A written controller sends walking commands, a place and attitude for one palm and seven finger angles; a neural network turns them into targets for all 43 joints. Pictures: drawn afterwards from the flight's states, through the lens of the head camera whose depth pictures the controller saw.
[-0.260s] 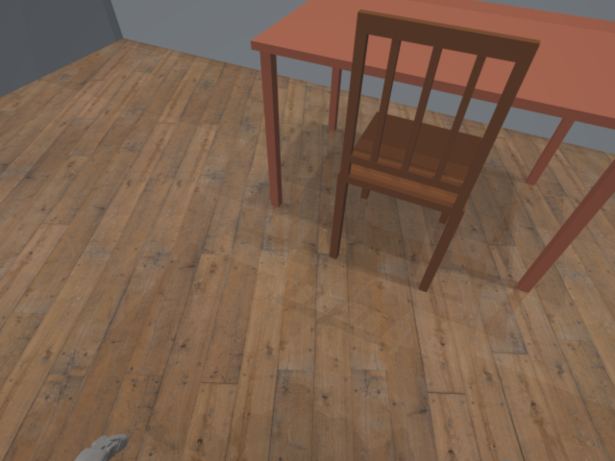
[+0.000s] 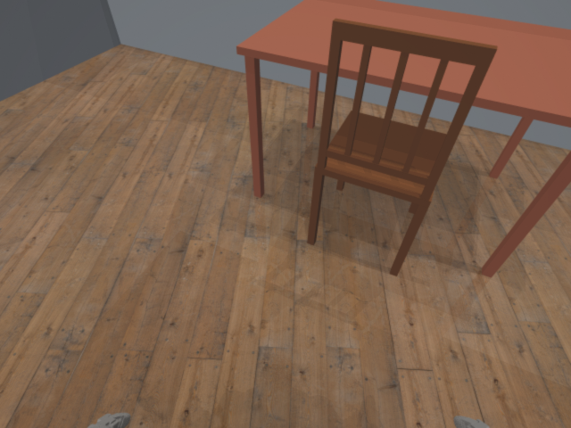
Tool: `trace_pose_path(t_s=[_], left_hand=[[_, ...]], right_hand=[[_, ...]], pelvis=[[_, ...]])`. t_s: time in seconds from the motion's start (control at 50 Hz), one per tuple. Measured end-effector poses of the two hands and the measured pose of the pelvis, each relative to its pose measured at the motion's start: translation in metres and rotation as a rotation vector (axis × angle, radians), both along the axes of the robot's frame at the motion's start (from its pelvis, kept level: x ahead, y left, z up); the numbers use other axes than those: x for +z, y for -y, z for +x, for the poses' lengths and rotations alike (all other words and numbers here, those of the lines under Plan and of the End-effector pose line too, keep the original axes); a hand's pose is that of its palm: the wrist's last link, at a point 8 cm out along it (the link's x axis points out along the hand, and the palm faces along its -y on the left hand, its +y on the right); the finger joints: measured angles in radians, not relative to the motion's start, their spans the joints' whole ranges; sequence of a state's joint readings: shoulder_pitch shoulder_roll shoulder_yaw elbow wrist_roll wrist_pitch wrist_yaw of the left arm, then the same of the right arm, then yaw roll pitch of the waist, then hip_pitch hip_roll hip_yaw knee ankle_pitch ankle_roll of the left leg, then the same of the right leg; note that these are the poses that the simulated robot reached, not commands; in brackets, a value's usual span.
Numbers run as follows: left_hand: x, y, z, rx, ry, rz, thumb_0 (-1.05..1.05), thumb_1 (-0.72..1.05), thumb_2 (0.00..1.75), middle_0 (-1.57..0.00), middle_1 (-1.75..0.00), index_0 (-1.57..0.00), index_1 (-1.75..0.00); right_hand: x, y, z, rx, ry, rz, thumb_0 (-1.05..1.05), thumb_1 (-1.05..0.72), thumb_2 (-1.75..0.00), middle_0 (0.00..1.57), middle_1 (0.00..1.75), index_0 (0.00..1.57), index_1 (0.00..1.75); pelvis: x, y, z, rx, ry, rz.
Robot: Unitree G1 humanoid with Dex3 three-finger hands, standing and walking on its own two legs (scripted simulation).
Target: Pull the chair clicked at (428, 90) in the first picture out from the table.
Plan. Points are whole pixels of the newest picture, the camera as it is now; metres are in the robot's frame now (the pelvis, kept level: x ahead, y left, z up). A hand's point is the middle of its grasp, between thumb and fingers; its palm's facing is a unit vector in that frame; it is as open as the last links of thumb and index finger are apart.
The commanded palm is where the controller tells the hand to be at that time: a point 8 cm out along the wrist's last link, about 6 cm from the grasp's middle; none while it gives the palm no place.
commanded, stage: stand and wait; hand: left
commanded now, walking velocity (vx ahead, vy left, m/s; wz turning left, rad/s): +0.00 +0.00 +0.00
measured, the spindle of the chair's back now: (388, 113) +0.97 -0.25 -0.06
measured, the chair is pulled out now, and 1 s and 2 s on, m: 0.00 0.00 0.00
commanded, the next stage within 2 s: look at it before walking up in 0.56 s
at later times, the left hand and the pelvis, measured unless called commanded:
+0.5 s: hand out of the picture +0.06 +0.24 -0.15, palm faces -0.03 -0.94 -0.34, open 7.4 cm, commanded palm none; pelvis -0.02 -0.01 +0.00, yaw +0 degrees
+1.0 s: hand out of the picture +0.06 +0.23 -0.15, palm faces -0.03 -0.94 -0.33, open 7.4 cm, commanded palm none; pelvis -0.01 -0.02 +0.01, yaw +0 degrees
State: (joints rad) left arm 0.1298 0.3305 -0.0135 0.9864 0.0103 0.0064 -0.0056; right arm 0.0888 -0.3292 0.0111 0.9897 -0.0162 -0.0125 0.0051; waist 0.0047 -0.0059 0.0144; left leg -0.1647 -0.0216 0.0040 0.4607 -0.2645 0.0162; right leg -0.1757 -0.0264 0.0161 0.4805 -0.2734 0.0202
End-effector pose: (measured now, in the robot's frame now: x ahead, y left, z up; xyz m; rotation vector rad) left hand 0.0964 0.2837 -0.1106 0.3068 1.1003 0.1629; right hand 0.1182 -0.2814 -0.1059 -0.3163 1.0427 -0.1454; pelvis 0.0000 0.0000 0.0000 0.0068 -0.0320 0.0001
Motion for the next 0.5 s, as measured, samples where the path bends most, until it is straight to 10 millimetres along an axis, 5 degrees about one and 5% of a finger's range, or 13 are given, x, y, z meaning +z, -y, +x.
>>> trace_pose_path(t_s=[0.26,0.5], left_hand=[[-0.005,-0.001,-0.042,0.035,-0.108,0.014,0.01,0.9,0.9,-0.2,-0.3,-0.21,-0.3],[-0.002,0.003,-0.045,0.03,-0.103,0.019,0.01,0.91,0.9,-0.2,-0.3,-0.2,-0.3]], right_hand=[[-0.009,0.018,-0.051,-0.05,-0.134,-0.013,0.0,-0.9,-0.9,0.2,0.3,0.2,0.3],[-0.012,0.025,-0.074,-0.076,-0.169,-0.009,0.0,-0.9,-0.9,0.2,0.3,0.2,0.3]], pelvis=[[0.003,0.007,-0.009,-0.001,0.004,-0.001],[0.004,0.012,-0.016,-0.005,0.01,0.0]])
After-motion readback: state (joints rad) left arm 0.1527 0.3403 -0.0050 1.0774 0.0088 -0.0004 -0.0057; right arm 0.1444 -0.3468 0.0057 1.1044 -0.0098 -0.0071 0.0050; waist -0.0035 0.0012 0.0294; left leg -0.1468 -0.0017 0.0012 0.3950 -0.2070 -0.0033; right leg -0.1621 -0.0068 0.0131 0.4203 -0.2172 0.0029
